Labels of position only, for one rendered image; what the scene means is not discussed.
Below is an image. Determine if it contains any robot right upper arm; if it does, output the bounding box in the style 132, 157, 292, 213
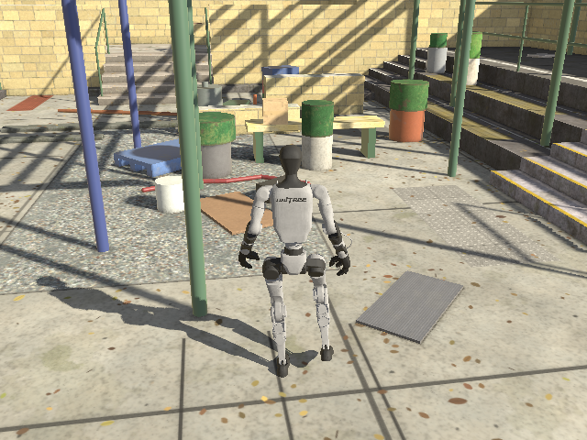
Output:
310, 184, 337, 235

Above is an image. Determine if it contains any left robot foot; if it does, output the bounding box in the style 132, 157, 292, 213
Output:
277, 353, 290, 378

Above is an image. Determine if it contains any right robot forearm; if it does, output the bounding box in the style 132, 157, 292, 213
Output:
328, 220, 348, 259

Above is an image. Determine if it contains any robot left upper arm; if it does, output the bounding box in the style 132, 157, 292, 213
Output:
248, 185, 272, 235

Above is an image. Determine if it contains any left robot forearm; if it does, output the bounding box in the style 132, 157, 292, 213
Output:
240, 221, 257, 255

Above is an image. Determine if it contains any left robot hand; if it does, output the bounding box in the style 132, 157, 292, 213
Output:
238, 251, 260, 269

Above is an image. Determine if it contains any robot left thigh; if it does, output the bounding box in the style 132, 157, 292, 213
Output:
262, 257, 287, 322

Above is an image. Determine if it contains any right robot hand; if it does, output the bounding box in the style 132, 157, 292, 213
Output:
329, 254, 350, 276

